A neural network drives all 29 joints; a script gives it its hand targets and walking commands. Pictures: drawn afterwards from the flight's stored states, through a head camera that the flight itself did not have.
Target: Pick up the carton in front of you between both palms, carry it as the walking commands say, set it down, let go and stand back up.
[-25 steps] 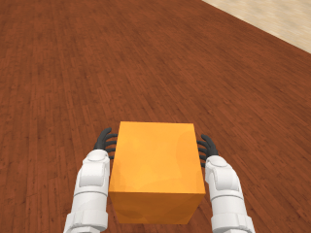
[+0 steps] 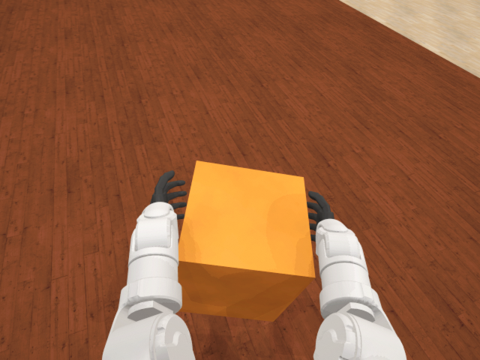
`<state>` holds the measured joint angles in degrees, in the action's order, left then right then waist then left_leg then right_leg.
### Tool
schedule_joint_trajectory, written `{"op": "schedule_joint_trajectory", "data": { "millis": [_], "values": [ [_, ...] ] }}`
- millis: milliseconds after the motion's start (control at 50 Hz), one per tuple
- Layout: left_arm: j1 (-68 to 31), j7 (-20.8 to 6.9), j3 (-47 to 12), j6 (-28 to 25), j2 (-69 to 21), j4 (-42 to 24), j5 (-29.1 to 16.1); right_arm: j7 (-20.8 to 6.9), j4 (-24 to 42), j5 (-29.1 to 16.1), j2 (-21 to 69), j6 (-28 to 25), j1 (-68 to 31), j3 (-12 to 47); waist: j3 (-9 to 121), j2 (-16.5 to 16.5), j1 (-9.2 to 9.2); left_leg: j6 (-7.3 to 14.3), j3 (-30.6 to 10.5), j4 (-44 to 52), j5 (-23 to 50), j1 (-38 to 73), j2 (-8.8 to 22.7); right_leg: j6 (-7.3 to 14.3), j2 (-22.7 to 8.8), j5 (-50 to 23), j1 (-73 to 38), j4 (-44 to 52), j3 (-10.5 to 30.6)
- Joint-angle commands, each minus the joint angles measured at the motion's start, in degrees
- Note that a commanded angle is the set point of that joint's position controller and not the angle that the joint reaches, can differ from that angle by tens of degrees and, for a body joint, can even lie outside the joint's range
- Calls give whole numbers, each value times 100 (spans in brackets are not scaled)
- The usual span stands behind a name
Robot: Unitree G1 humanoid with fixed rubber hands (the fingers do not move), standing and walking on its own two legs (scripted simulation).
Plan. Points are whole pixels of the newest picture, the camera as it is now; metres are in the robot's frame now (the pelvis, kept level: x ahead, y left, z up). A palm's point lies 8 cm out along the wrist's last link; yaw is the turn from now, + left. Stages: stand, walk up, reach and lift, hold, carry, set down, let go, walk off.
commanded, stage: set down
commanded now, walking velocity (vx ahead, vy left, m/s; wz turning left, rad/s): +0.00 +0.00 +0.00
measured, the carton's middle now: (237, 246) +0.33 +0.01 -0.05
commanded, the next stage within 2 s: none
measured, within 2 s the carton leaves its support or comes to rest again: neither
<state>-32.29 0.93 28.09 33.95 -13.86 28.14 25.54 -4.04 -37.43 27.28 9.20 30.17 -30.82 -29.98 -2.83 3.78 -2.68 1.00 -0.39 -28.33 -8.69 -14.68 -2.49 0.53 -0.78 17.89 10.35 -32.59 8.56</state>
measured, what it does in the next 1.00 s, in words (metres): lowers itself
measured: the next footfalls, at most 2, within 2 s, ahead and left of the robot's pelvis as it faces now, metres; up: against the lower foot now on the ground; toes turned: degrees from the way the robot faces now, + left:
none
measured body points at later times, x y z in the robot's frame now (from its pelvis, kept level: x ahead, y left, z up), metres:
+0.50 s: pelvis -0.02 -0.05 -0.11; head +0.18 +0.00 +0.29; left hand +0.37 +0.17 -0.17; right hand +0.41 -0.12 -0.19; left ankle +0.08 +0.10 -0.73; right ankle +0.02 -0.16 -0.73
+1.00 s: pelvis -0.05 -0.03 -0.23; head +0.22 +0.01 +0.13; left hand +0.38 +0.21 -0.32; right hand +0.44 -0.09 -0.34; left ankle +0.08 +0.10 -0.73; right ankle +0.02 -0.16 -0.73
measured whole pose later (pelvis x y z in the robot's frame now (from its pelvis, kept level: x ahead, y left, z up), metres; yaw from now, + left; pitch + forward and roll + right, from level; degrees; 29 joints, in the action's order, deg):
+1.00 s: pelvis -0.05 -0.03 -0.23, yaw -1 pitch +48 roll -3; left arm -46.3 2.7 30.5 12.6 -6.3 28.7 11.7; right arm 5.8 -46.3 8.5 -1.9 13.8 -53.7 -14.1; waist 13.4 4.6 -7.9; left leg -3.4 -5.8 -87.9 -20.8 -114.7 -1.3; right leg -2.9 6.1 32.0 108.4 -92.5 3.2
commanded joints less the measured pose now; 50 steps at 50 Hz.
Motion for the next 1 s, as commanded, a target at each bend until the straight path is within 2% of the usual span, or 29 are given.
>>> {"op": "schedule_joint_trajectory", "data": {
  "millis": [0, 140, 160, 180, 220, 260, 280, 300, 320, 360, 400, 440, 480, 520, 560, 580, 620, 680, 700, 740, 760, 780, 800, 840, 860, 880, 900, 940, 980],
  "values": [
    [-2513, -946, -1251, -465, -3640, 863, -611, -989, -211, -671, 3546, -693, -3545, 1516, 1045, -209, -220, -210, -634, 21, -1397, 1386, -175, 148, 644, 685, 2641, 217, -580],
    [-2226, -1026, -1421, -1474, -3356, 1091, -465, -731, 78, -623, 3141, -1650, -3454, 1763, 2172, -118, -149, -255, -281, -1121, -338, -196, -391, 1, 929, 341, 3953, -678, -784],
    [-2170, -1070, -1599, -1613, -3581, 1171, -540, -728, -113, -746, 3368, -1768, -3323, 1999, 2367, -46, -96, -258, -254, -1283, -6, -250, -382, 17, 956, 169, 4183, -755, -784],
    [-2282, -1101, -1963, -1756, -3744, 851, -707, -743, -24, -1031, 3557, -1933, -3407, 2292, 3031, -279, -172, -323, -323, -1419, 117, -208, -393, 23, 987, 58, 4264, -995, -836],
    [-2551, -1206, -2394, -2027, -4110, 802, -897, -795, 228, -1522, 4152, -2185, -3711, 3030, 3823, -225, -318, -237, -59, -1898, 1144, -434, -432, -49, 1032, -274, 4420, -1142, -835],
    [-2771, -1329, -2906, -2178, -4511, 768, -1172, -773, 474, -1739, 4334, -2345, -4139, 3578, 4824, -163, -109, -256, -9, -2392, 1436, -786, -463, -129, 1063, -530, 4552, -1467, -858],
    [-2938, -1352, -3187, -2264, -4542, 436, -1265, -729, 703, -1823, 4524, -2391, -4187, 3875, 5422, -49, -206, -278, 37, -2640, 1530, -853, -489, -163, 1101, -637, 4586, -1668, -844],
    [-2943, -1364, -3453, -2256, -4674, 356, -1303, -715, 973, -2043, 4566, -2432, -4379, 4151, 5965, -270, -314, -292, 68, -2780, 1735, -817, -473, -201, 1096, -819, 4756, -1857, -839],
    [-3170, -1363, -3395, -2286, -4298, 299, -1323, -670, 995, -2273, 4677, -2385, -4701, 4472, 6300, 40, -597, -213, 136, -3005, 1685, -1109, -440, -281, 1136, -759, 4721, -2013, -782],
    [-2995, -1431, -3668, -2231, -4297, 116, -1464, -586, 961, -2303, 4784, -2246, -4643, 4722, 6727, 139, -644, -236, 220, -3186, 1548, -1694, -500, -359, 1125, -900, 4667, -2280, -821],
    [-2683, -1531, -3540, -2096, -4357, 360, -1441, -544, 863, -2410, 5060, -2128, -4361, 4626, 6350, 57, -849, -182, 332, -3401, 1310, -2286, -549, -420, 1078, -631, 5158, -2344, -737],
    [-2704, -1600, -3429, -1949, -4417, 586, -1398, -585, 810, -2430, 4828, -2033, -4555, 4447, 6335, -65, -784, -242, 362, -3570, 1021, -2723, -534, -414, 1029, -569, 5457, -2496, -694],
    [-2895, -1622, -3356, -1865, -4361, 539, -1377, -577, 489, -2136, 4895, -1898, -4389, 4264, 6102, 158, -556, -256, 340, -3682, 870, -3154, -510, -428, 1093, -388, 5766, -2532, -733],
    [-2712, -1641, -3171, -1793, -4382, 784, -1399, -592, 367, -2129, 4849, -1865, -4260, 4108, 5999, 30, -666, -272, 337, -3751, 817, -3447, -518, -388, 1111, -275, 6179, -2755, -810],
    [-2765, -1679, -2961, -1781, -4293, 920, -1365, -561, 257, -1995, 4759, -1861, -4280, 3908, 5885, 193, -571, -300, 339, -3890, 847, -3896, -500, -383, 1075, -409, 6312, -2866, -780],
    [-2656, -1663, -2845, -1809, -4213, 964, -1264, -551, 90, -1995, 4665, -1874, -4352, 3889, 5830, -36, -727, -302, 371, -4004, 941, -4117, -546, -378, 1088, -440, 6529, -3009, -752],
    [-2900, -1662, -2840, -1870, -4158, 1002, -1417, -549, 45, -2082, 4711, -1954, -4386, 3936, 5930, 200, -553, -333, 337, -4173, 1033, -4330, -494, -342, 1089, -537, 6732, -3105, -781],
    [-3057, -1527, -2766, -1952, -4155, 1041, -1459, -480, 84, -2170, 4538, -2048, -4790, 4007, 6362, 261, -706, -365, 323, -4472, 907, -4448, -484, -334, 1184, -291, 7141, -3619, -918],
    [-3015, -1476, -2920, -1965, -4168, 968, -1514, -455, 39, -2223, 4470, -2114, -4754, 3983, 6450, 38, -785, -422, 381, -4598, 1105, -4592, -509, -310, 1151, -403, 7328, -3674, -872],
    [-3219, -1371, -2932, -1966, -4036, 900, -1628, -409, 54, -2173, 4304, -2134, -4862, 4032, 6646, 295, -562, -455, 257, -4761, 996, -4623, -479, -339, 1223, -273, 7562, -3988, -1041],
    [-3176, -1341, -2858, -1981, -3980, 885, -1549, -363, 50, -2152, 4181, -2140, -4902, 4028, 6638, 119, -819, -487, 338, -4850, 1049, -4831, -518, -308, 1240, -242, 7779, -4105, -990],
    [-3224, -1317, -2919, -1955, -4085, 1037, -1678, -368, 181, -2240, 4129, -2188, -5092, 4030, 6795, 194, -764, -483, 302, -4933, 1053, -4713, -508, -288, 1242, -211, 7867, -4254, -1098],
    [-3182, -1319, -2969, -1960, -4066, 954, -1692, -356, 130, -2414, 4323, -2184, -5093, 4121, 6859, 46, -952, -468, 370, -5030, 1090, -4704, -495, -294, 1255, -167, 7900, -4278, -991],
    [-3560, -1207, -2980, -1965, -3984, 824, -1739, -303, 71, -2343, 4071, -2166, -5363, 4169, 7007, 172, -821, -540, 346, -5240, 713, -5045, -500, -300, 1264, 37, 7914, -4536, -1003],
    [-3807, -1200, -2880, -1952, -3868, 778, -1715, -320, -43, -2471, 4197, -2122, -5645, 4127, 6859, 230, -1067, -519, 386, -5242, 704, -5155, -497, -280, 1326, 172, 8185, -4598, -1021],
    [-3594, -1185, -3001, -1909, -4148, 924, -1793, -275, 8, -2345, 3987, -2145, -5506, 4081, 6947, 90, -819, -534, 383, -5383, 612, -5203, -515, -286, 1287, 239, 8186, -4712, -1068],
    [-3990, -1147, -3000, -1925, -3912, 648, -1894, -252, -98, -2336, 3878, -2124, -5724, 4108, 6951, 290, -855, -586, 367, -5517, 612, -5350, -526, -289, 1313, 286, 8355, -4857, -1164],
    [-4199, -1059, -2912, -1845, -3899, 797, -1880, -272, -74, -2484, 3713, -2109, -6070, 4056, 7011, 55, -798, -588, 346, -5605, 314, -5224, -509, -249, 1344, 623, 8559, -5100, -1224],
    [-4395, -1018, -3027, -1847, -3969, 696, -1960, -277, -2, -2667, 3830, -2139, -6283, 4144, 7375, -19, -1044, -599, 361, -5744, 385, -4949, -538, -232, 1383, 658, 8757, -5333, -1245]
  ]
}}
